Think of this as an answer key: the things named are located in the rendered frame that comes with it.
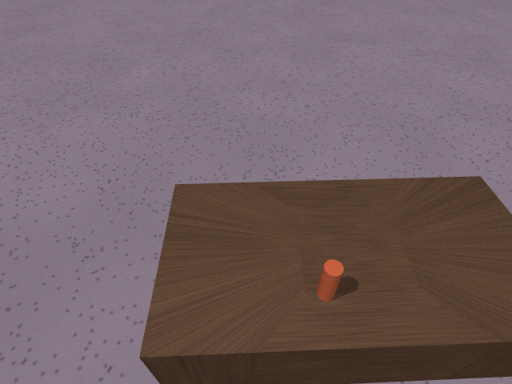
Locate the can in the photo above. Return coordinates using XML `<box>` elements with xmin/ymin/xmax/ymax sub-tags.
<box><xmin>317</xmin><ymin>259</ymin><xmax>344</xmax><ymax>302</ymax></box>

